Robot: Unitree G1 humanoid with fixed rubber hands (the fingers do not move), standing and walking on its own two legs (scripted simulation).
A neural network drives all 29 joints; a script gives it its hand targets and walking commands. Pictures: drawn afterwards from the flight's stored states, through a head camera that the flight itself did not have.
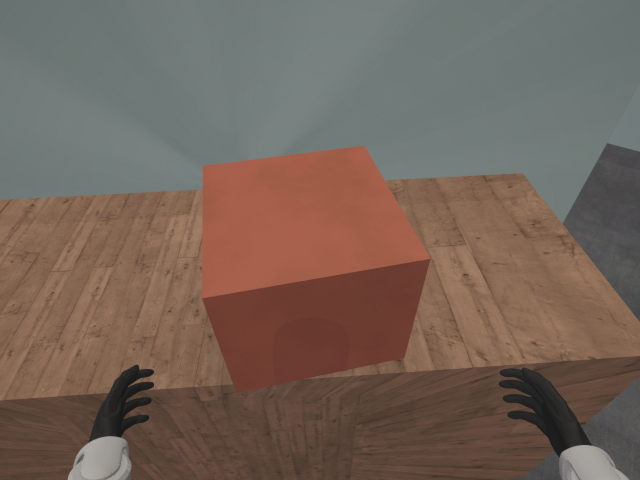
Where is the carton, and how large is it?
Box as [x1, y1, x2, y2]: [202, 146, 429, 392]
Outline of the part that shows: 364,146 203,166 202,299 236,392 404,357 429,262 429,257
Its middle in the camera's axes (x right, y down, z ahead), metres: -0.03 +0.03 +0.63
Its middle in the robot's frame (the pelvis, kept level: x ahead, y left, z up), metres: +0.44 +0.04 +0.02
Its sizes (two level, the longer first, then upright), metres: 0.275 0.271 0.233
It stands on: a pedestal, 0.66 m high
